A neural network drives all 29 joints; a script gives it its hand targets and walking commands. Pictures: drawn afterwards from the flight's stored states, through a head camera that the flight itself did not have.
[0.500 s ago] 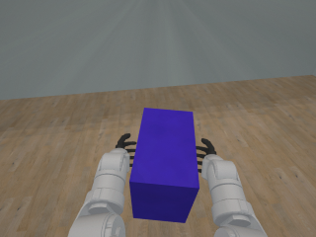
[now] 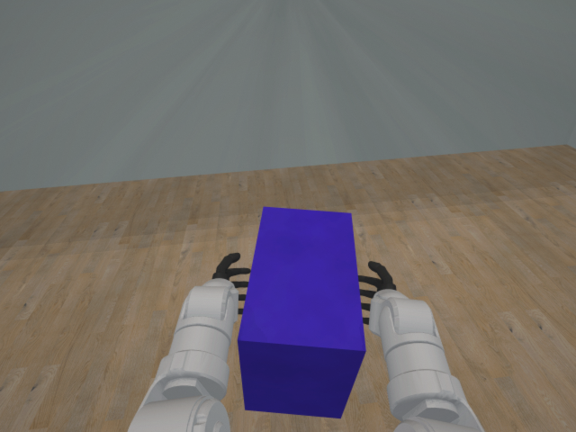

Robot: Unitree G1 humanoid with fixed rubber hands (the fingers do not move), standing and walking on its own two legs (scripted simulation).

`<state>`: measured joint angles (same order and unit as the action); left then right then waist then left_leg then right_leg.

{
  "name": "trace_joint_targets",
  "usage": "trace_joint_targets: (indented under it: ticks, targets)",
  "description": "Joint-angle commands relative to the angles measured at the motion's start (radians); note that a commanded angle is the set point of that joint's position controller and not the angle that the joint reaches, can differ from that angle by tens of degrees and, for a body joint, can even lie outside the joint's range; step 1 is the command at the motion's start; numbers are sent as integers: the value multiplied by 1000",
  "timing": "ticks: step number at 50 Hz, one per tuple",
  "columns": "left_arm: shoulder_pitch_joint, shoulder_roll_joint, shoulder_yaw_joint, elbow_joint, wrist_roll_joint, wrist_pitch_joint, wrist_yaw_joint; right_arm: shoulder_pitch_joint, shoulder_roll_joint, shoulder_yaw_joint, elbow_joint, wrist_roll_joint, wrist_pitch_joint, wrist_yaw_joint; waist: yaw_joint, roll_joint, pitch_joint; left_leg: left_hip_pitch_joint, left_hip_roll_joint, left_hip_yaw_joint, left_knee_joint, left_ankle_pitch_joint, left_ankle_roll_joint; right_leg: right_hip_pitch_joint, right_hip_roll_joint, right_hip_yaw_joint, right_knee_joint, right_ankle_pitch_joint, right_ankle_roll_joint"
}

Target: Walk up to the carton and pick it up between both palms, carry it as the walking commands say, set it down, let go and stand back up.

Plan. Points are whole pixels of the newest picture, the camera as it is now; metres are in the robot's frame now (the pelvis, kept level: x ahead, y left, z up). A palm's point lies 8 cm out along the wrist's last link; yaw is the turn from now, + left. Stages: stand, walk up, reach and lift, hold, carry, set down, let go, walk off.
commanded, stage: hold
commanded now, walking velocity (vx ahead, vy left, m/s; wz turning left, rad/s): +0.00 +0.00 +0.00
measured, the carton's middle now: (300, 307) +0.35 +0.01 +0.01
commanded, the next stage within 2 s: carry in 0.16 s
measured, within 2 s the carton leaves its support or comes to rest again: neither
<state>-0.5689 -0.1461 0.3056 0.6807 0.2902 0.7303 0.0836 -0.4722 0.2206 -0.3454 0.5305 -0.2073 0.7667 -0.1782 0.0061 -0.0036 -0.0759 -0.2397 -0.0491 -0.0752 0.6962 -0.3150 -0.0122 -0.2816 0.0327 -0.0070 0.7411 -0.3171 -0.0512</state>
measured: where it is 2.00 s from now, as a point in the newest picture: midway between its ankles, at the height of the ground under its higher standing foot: outside the picture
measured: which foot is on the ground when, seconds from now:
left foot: down 0.00-0.20, up 0.22-0.48, down 0.50-0.96, up 0.98-1.00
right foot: down 0.00-0.52, up 0.54-0.94, down 0.96-1.00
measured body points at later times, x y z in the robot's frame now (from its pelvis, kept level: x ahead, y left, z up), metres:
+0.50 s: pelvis +0.01 +0.06 +0.00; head +0.00 +0.07 +0.45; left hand +0.36 +0.20 +0.10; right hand +0.36 -0.05 +0.09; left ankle +0.01 +0.18 -0.71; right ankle +0.06 -0.08 -0.71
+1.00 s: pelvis +0.05 +0.16 -0.01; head +0.09 +0.16 +0.44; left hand +0.40 +0.19 +0.08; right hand +0.33 -0.06 +0.08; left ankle +0.01 +0.19 -0.69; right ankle +0.03 +0.01 -0.71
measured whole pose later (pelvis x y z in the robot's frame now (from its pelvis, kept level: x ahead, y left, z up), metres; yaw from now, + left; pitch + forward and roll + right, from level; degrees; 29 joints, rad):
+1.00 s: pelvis +0.05 +0.16 -0.01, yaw -16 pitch +5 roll -2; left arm -0.43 -0.21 0.14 -0.15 0.06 1.14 0.27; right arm -0.41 0.20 -0.19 -0.18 -0.09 1.14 -0.17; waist 0.01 0.00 -0.01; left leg -0.45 0.00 0.22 0.92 -0.52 0.05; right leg -0.48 0.00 0.00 0.74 -0.33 0.02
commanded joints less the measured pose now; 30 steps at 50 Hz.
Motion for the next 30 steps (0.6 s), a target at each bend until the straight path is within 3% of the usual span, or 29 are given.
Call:
trace_joint_targets:
  ticks: [1, 7, 8, 9, 10, 11, 12, 14, 16, 18, 19, 21, 22, 23, 24, 25, 26, 27, 29, 30]
  targets:
    - [-592, -1169, -396, -99, -303, -46, -286, -784, 1142, 571, -57, 228, -35, 333, 24, -48, -206, -45, -3, -12, -161, 7, 57, 201, -18, 179, -285, -69, 60]
    - [-590, -1187, -449, -165, -332, -51, -284, -779, 1158, 627, -119, 258, -39, 330, 22, -46, -293, -18, -8, -14, -153, 86, 53, 241, -13, 179, -267, 45, 66]
    - [-669, -1174, -468, -201, -294, -25, -254, -953, 1095, 632, -193, 271, -35, 333, 21, -121, -184, -262, 43, 1, 40, -88, 17, 51, -266, 371, -443, -211, 14]
    - [-694, -1173, -479, -229, -302, -20, -243, -959, 1089, 635, -187, 273, -26, 324, 18, -172, -182, -252, 18, 33, 223, -124, 3, -41, -339, 527, -535, -381, -36]
    - [-700, -1162, -487, -238, -303, -11, -236, -962, 1093, 641, -181, 279, -18, 316, 10, -180, -171, -239, 31, 26, 306, -94, -9, -120, -372, 593, -603, -524, -37]
    - [-698, -1156, -502, -263, -312, -2, -227, -958, 1098, 653, -198, 291, -10, 309, 1, -164, -161, -242, 33, 19, 343, -64, -11, -149, -368, 593, -628, -537, -18]
    - [-687, -1157, -529, -296, -329, 13, -217, -949, 1106, 673, -230, 307, 2, 298, -2, -144, -174, -248, 38, 21, 347, -37, -12, -131, -346, 550, -609, -474, -3]
    - [-668, -1176, -602, -402, -375, 50, -192, -934, 1108, 724, -331, 355, 37, 274, 8, -124, -219, -281, 42, 28, 263, -60, -1, -45, -314, 498, -514, -271, -14]
    - [-636, -1168, -646, -494, -399, 93, -161, -927, 1101, 778, -431, 403, 82, 252, 15, -136, -240, -310, 35, 28, 254, -105, -4, -9, -320, 538, -452, -89, -54]
    - [-533, -1139, -659, -551, -406, 144, -125, -793, 1072, 803, -489, 422, 135, 223, 18, -166, -269, -311, 30, 26, 214, -141, -1, 25, -325, 561, -411, 42, -94]
    - [-470, -1121, -660, -574, -405, 169, -108, -723, 1058, 801, -505, 424, 161, 208, 19, -181, -293, -291, 27, 30, 169, -150, 3, 42, -321, 546, -384, 145, -105]
    - [-370, -1082, -667, -633, -406, 214, -77, -607, 1032, 787, -543, 429, 207, 184, 17, -206, -345, -180, 19, 57, 9, -127, 8, 38, -297, 455, -309, 413, -90]
    - [-350, -1062, -674, -670, -413, 233, -61, -566, 1024, 783, -565, 436, 225, 177, 1, -192, -369, -39, 22, 71, -143, -54, 19, -34, -258, 362, -239, 529, -59]
    - [-340, -1048, -684, -709, -424, 251, -47, -540, 1019, 774, -590, 443, 243, 172, -7, -140, -401, 131, 54, 67, -241, 18, 21, -143, -198, 252, -147, 531, -13]
    - [-339, -1041, -691, -743, -432, 269, -33, -512, 1004, 759, -608, 449, 257, 164, -19, 28, -440, 338, 194, -69, -265, 240, 38, -335, -110, 117, 45, 277, 47]
    - [-330, -1053, -703, -787, -442, 291, -17, -511, 969, 753, -647, 456, 269, 148, 4, 336, -431, 444, 419, -290, -216, 701, 103, -574, 11, -36, 254, -276, 97]
    - [-358, -1043, -726, -851, -476, 304, -5, -491, 955, 750, -703, 455, 277, 134, 22, 301, -436, 405, 453, -229, -173, 848, 156, -549, -62, -51, 369, -311, 88]
    - [-410, -1039, -757, -924, -512, 315, 0, -480, 942, 730, -740, 453, 286, 125, 14, 269, -421, 345, 422, -192, -177, 844, 178, -521, -81, -51, 407, -270, 95]
    - [-439, -1051, -784, -1000, -546, 330, 12, -454, 945, 710, -828, 461, 289, 106, 10, 210, -404, 350, 334, -74, -136, 953, 165, -507, -60, -70, 410, -211, 85]
    - [-435, -1037, -784, -1043, -559, 338, 19, -419, 939, 695, -849, 463, 292, 99, 9, 221, -402, 357, 312, -36, -123, 998, 169, -496, -49, -86, 409, -196, 81]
